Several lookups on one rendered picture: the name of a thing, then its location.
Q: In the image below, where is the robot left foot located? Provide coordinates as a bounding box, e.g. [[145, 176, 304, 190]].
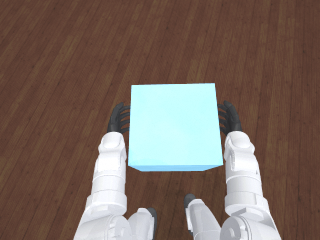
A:
[[147, 207, 157, 240]]

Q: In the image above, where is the robot right foot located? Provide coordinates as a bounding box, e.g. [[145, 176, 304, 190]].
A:
[[183, 193, 196, 236]]

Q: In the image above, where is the left robot forearm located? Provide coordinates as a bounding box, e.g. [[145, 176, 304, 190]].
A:
[[73, 132, 127, 239]]

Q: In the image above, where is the right robot forearm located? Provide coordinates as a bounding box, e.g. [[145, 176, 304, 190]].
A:
[[223, 131, 279, 234]]

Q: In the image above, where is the robot right upper arm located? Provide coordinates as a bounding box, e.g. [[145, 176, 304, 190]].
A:
[[219, 215, 282, 240]]

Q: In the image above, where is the robot foot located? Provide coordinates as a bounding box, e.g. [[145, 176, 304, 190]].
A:
[[147, 207, 157, 240], [183, 193, 196, 236]]

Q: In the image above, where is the left robot hand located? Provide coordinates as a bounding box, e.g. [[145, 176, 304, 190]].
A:
[[107, 102, 131, 134]]

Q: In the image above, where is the right robot hand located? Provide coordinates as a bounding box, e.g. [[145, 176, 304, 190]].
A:
[[217, 100, 243, 137]]

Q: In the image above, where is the carton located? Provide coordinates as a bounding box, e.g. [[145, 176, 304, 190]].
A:
[[128, 83, 223, 172]]

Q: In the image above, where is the robot left upper arm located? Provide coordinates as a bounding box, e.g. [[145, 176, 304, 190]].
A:
[[74, 214, 133, 240]]

